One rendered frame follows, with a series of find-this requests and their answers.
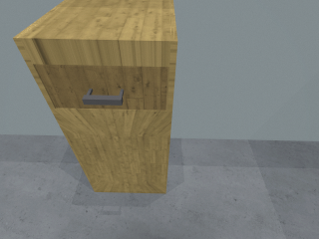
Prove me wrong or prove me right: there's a handle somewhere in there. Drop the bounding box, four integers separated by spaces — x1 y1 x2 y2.
82 89 124 106

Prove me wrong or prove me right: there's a cabinet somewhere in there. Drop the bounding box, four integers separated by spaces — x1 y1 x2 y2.
13 0 178 194

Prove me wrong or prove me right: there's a drawer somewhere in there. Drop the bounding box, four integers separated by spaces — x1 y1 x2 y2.
35 64 168 111

